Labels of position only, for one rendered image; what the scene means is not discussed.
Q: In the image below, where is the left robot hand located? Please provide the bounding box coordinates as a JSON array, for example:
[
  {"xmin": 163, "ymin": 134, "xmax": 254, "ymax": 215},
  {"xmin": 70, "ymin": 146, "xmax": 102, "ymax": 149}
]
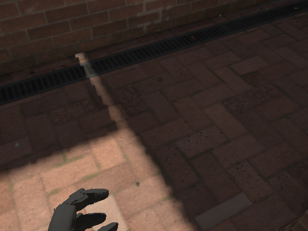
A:
[{"xmin": 45, "ymin": 188, "xmax": 118, "ymax": 231}]

